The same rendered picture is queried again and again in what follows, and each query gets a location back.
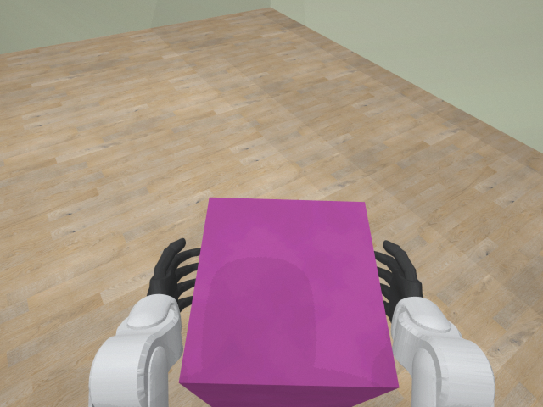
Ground carton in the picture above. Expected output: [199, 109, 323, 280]
[179, 198, 399, 407]

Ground robot right forearm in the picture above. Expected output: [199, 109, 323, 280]
[391, 297, 495, 407]

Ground robot right hand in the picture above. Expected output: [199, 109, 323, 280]
[374, 240, 423, 323]

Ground robot left hand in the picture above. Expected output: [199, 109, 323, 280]
[147, 238, 201, 313]

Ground robot left forearm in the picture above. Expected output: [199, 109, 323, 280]
[88, 294, 183, 407]

